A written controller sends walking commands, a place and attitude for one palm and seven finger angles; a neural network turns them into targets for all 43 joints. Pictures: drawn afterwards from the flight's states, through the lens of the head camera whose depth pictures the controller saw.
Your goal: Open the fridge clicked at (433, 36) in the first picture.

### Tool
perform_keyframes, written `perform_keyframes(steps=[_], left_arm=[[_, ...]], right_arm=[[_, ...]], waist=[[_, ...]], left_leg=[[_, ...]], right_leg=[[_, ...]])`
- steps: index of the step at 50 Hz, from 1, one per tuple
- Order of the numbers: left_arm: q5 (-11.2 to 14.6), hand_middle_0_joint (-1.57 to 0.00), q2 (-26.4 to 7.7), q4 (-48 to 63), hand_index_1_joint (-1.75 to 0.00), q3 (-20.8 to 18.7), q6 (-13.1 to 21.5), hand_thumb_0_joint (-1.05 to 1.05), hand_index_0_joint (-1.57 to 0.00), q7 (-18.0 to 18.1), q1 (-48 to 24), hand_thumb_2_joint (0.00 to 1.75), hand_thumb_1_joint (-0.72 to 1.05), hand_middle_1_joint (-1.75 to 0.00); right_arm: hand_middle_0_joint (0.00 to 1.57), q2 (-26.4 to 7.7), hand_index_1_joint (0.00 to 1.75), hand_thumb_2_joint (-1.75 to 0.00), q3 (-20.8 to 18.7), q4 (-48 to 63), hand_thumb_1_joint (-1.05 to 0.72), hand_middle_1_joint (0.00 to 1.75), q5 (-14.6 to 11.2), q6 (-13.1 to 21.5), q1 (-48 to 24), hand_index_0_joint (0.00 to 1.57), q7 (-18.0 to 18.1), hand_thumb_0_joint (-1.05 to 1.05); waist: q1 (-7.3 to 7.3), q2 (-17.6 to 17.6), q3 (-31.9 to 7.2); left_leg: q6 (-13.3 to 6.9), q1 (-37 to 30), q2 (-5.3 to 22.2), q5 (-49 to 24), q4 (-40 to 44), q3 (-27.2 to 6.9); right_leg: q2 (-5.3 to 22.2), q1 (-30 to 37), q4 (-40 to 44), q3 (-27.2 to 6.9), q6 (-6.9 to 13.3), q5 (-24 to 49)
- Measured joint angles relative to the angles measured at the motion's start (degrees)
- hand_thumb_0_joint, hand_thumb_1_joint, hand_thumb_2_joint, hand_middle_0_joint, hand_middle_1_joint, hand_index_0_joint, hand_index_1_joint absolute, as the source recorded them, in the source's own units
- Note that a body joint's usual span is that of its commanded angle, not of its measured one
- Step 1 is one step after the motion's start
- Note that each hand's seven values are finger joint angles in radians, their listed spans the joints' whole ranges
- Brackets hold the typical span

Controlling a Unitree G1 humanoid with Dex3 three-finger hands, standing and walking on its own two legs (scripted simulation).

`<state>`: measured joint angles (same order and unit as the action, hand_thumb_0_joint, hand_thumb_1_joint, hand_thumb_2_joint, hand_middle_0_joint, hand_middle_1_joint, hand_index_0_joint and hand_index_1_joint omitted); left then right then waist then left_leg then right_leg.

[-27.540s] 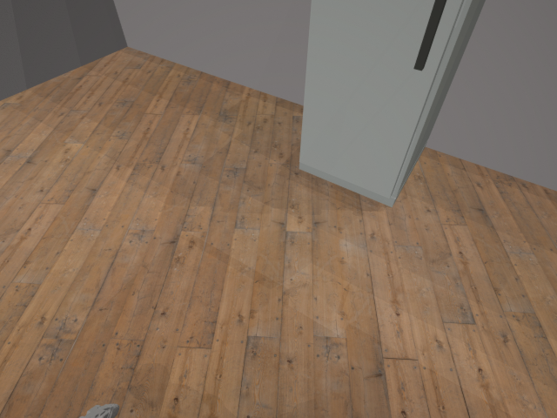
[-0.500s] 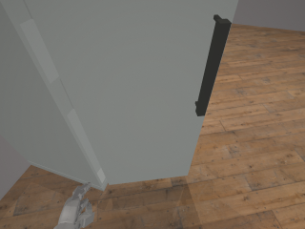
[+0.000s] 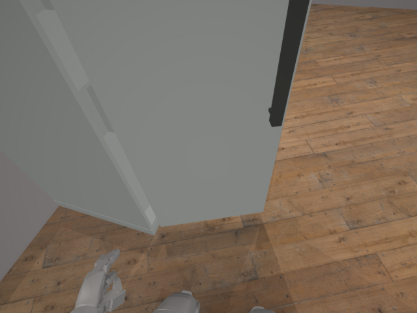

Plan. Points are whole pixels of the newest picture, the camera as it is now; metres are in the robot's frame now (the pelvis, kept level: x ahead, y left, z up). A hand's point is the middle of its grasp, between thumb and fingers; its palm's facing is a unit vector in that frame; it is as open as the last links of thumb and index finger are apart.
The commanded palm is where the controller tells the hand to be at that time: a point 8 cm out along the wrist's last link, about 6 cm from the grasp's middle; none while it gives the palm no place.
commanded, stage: step back with the hand held close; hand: right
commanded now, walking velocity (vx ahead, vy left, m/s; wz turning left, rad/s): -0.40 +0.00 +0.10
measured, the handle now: (282, 65) +0.62 -0.13 +0.15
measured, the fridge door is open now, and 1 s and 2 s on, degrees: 64 64 64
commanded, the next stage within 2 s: stop stepping back and stand still in 0.18 s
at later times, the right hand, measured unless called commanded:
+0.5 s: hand out of the picture +0.15 -0.22 +0.17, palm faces +0.28 +0.85 -0.45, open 7.4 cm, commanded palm +0.09 -0.27 +0.19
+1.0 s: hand out of the picture +0.09 -0.25 +0.17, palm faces +0.40 +0.85 -0.34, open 7.4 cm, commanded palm +0.03 -0.29 +0.19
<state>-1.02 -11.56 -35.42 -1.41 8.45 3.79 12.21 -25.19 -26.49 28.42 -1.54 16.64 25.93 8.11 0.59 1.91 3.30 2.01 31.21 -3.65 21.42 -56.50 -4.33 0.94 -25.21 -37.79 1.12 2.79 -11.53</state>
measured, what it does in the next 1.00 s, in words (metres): walks backwards: left foot, then right foot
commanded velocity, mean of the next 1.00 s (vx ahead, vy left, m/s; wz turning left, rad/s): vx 0.02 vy -0.03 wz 0.01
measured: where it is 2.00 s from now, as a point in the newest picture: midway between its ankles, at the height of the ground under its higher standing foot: outside the picture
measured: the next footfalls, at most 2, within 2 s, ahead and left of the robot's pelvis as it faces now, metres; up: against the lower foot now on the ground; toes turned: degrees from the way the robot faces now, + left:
left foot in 0.26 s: -0.11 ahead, +0.08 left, +0.00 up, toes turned +2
right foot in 0.44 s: -0.02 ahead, -0.06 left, +0.00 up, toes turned +5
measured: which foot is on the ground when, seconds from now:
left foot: up 0.00-0.24, down 0.26-1.00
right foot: down 0.00-0.26, up 0.28-0.42, down 0.44-0.72, up 0.74-0.94, down 0.96-1.00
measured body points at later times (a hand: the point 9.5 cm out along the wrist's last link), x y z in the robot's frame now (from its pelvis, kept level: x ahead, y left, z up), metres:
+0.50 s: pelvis -0.09 +0.01 +0.01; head -0.09 -0.01 +0.46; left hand +0.03 +0.29 -0.05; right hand +0.13 -0.27 +0.19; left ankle -0.16 +0.15 -0.72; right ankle -0.06 -0.06 -0.72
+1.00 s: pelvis -0.14 -0.01 +0.00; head -0.16 -0.02 +0.45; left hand -0.03 +0.26 -0.08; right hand +0.06 -0.30 +0.19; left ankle -0.16 +0.12 -0.72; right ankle -0.10 -0.13 -0.72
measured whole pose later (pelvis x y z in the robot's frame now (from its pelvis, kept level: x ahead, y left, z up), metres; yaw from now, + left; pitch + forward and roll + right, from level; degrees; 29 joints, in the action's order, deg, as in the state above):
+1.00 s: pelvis -0.14 -0.01 +0.00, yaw +5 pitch -1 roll +0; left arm -1.2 -13.5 -39.2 -0.7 7.8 5.3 17.0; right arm -19.9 -21.0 21.4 -1.4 12.1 25.7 9.4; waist -0.1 1.5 -2.8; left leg 0.5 14.3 2.0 20.5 -36.1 1.8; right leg 2.9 -16.6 -34.0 2.8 0.6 -16.1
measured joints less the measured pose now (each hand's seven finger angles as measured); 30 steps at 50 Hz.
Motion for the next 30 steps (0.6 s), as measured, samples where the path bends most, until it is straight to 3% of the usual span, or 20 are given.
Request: perform_keyframes(steps=[2,4,9,13,14,16,19,22,24,26,30], left_arm=[[-0.16,-0.20,1.38,-0.54,-0.30,-0.05,1.01,0.01,-0.20,-0.53,0.59,0.90,0.90,-0.30],[-0.15,-0.20,2.32,-0.86,-0.30,0.25,1.95,0.01,-0.20,-1.07,1.34,0.90,0.90,-0.30],[-0.69,-0.21,3.48,-1.67,-0.30,1.67,3.58,0.01,-0.20,-1.54,0.64,0.90,0.90,-0.30],[-1.29,-0.21,3.90,-1.09,-0.30,2.34,2.57,0.01,-0.20,-1.51,-2.77,0.90,0.90,-0.30],[-1.27,-0.21,3.49,-1.59,-0.30,2.23,1.74,0.01,-0.20,-1.37,-3.80,0.90,0.90,-0.30],[-1.01,-0.21,2.89,-2.51,-0.30,2.06,0.30,0.01,-0.20,-0.92,-3.79,0.90,0.90,-0.30],[0.02,-0.21,1.91,-1.89,-0.30,2.30,-1.26,0.01,-0.20,-0.55,-1.30,0.90,0.90,-0.30],[0.35,-0.21,-0.66,-0.30,-0.30,2.17,-1.60,0.01,-0.20,0.21,1.18,0.90,0.90,-0.30],[0.89,-0.21,-1.53,-0.71,-0.30,1.14,-1.45,0.01,-0.20,0.75,1.87,0.90,0.90,-0.30],[1.28,-0.20,-1.59,-0.93,-0.30,0.83,-1.54,0.01,-0.20,0.91,2.23,0.90,0.90,-0.30],[0.12,-0.20,-1.21,-0.34,-0.30,0.99,0.04,0.01,-0.20,0.85,3.20,0.90,0.90,-0.30]], right_arm=[[0.22,0.16,0.30,-0.90,-0.57,0.05,-0.89,0.30,-0.39,-0.36,1.16,0.21,0.01,0.01],[0.22,0.59,0.30,-0.90,-0.65,1.43,-0.89,0.30,-0.89,-0.66,2.64,0.21,0.27,0.01],[0.21,1.72,0.30,-0.90,1.34,3.93,-0.89,0.30,-1.26,-0.91,2.96,0.21,0.77,0.02],[0.21,-0.35,0.30,-0.90,0.99,2.93,-0.89,0.30,-1.42,-0.72,0.36,0.21,0.45,0.01],[0.21,-0.17,0.30,-0.90,1.49,2.14,-0.89,0.30,-1.24,-0.51,-0.16,0.21,0.13,0.01],[0.21,-0.75,0.30,-0.90,2.65,0.97,-0.89,0.30,-0.71,-0.47,0.18,0.21,-0.36,0.01],[0.22,-2.15,0.30,-0.90,2.52,0.72,-0.89,0.30,-0.04,-1.29,3.38,0.21,-0.73,0.01],[0.22,-2.01,0.30,-0.90,2.07,-0.07,-0.89,0.30,-0.40,-2.54,6.06,0.22,-0.45,0.01],[0.22,-1.80,0.30,-0.90,2.31,-1.44,-0.89,0.30,-0.84,-3.65,5.74,0.22,-0.22,0.01],[0.22,-1.30,0.30,-0.90,2.26,-2.71,-0.89,0.30,-1.13,-4.65,5.48,0.22,0.07,0.01],[0.22,-0.05,0.30,-0.90,2.43,-2.24,-0.89,0.30,-0.81,-5.67,4.98,0.21,0.39,0.02]], waist=[[-0.16,-0.82,-0.98],[-1.06,-1.22,-2.26],[-2.44,-1.04,-4.87],[-2.83,0.48,-4.72],[-2.88,-0.45,-4.28],[-2.65,-0.48,-4.82],[-1.66,1.76,-6.89],[0.41,0.81,-8.11],[1.41,1.00,-8.12],[1.01,2.41,-7.36],[1.34,2.45,-6.12]], left_leg=[[-0.17,-1.28,-1.49,2.99,-5.84,1.09],[-0.21,-5.08,-1.18,4.96,-3.35,2.97],[-1.01,-16.66,0.58,7.34,14.71,4.99],[-2.51,-23.06,2.50,-0.88,32.03,4.01],[-2.31,-22.27,1.78,-1.23,31.41,3.60],[-1.90,-21.27,1.86,-1.64,30.53,2.65],[-1.51,-20.39,3.52,-2.14,30.24,1.22],[-1.02,-19.85,3.31,-1.27,28.34,1.91],[-0.53,-18.88,3.90,0.03,25.68,2.49],[-0.40,-18.89,4.75,-0.88,24.81,1.74],[-1.04,-18.17,4.03,0.54,22.03,3.26]], right_leg=[[1.41,0.07,2.66,-0.58,-0.20,1.02],[2.84,0.16,5.64,-0.41,-0.74,3.05],[4.80,-0.91,11.35,1.27,-1.76,7.76],[4.91,-4.15,11.26,3.68,-3.08,10.01],[5.25,-5.22,8.51,2.81,-3.69,5.98],[3.25,-6.65,-1.00,0.97,-4.20,-4.36],[-0.28,-4.74,-8.10,1.77,-3.78,-7.91],[-1.14,3.04,2.08,2.53,-2.60,-0.02],[-2.14,5.52,6.22,2.21,-0.26,-3.87],[-2.89,6.45,6.94,3.17,0.73,-3.22],[-2.62,7.60,9.23,2.93,0.51,-0.02]])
